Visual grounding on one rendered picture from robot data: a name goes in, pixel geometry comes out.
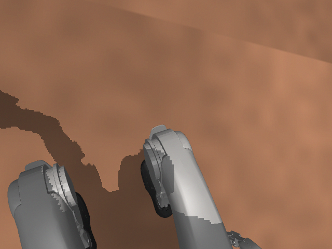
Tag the right robot hand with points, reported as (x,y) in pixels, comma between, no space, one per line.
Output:
(243,243)

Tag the left robot foot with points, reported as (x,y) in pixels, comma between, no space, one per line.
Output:
(86,221)

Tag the right robot foot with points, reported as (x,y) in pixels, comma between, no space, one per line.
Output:
(161,211)

